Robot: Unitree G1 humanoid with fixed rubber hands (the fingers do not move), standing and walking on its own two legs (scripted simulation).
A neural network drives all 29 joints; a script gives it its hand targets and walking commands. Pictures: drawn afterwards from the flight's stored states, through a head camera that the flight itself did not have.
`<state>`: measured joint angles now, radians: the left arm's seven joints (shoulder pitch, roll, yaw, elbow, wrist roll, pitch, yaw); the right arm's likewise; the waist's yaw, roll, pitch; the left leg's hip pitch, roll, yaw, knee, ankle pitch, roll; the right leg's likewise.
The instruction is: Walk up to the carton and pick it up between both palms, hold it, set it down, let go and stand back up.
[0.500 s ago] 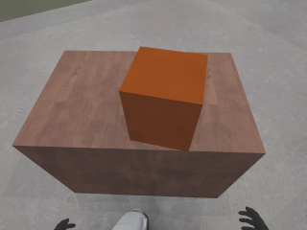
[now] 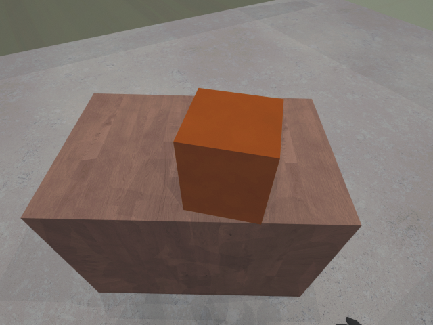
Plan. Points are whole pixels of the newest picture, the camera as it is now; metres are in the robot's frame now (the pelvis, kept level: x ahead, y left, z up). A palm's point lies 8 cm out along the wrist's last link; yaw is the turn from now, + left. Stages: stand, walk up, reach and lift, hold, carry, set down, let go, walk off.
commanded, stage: walk up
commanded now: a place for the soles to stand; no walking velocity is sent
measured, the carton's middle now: (230, 157) +0.50 -0.01 -0.01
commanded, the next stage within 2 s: reach and lift in 0.84 s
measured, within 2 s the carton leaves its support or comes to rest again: neither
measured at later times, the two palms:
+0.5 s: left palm out of the picture +0.11 +0.26 -0.10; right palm out of the picture +0.11 -0.26 -0.10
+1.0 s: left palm (91, 317) +0.16 +0.26 -0.10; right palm out of the picture +0.13 -0.26 -0.12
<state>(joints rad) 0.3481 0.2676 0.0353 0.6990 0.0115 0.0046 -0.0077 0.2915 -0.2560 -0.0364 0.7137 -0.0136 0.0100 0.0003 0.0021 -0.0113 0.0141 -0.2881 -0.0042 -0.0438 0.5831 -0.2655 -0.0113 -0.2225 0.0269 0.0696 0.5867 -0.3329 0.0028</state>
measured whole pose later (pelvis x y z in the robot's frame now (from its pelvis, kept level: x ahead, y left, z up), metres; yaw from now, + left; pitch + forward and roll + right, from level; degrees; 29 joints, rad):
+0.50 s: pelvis +0.02 +0.00 +0.00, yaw -2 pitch -1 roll +0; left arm 0.32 0.26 0.02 0.67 0.01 0.01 0.00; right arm 0.27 -0.27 -0.01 0.71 -0.01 0.01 -0.01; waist 0.00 0.01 0.03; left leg -0.27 0.00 -0.02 0.60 -0.31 -0.01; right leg -0.22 0.03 0.10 0.61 -0.37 0.00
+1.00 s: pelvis +0.01 +0.00 -0.01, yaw -1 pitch -1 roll +0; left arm 0.09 0.28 0.02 0.65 0.00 0.22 0.03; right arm 0.10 -0.24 -0.12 0.91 -0.08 -0.21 0.04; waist 0.00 -0.01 0.10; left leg -0.35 -0.01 -0.02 0.69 -0.33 -0.02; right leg -0.29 0.03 0.09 0.71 -0.40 0.01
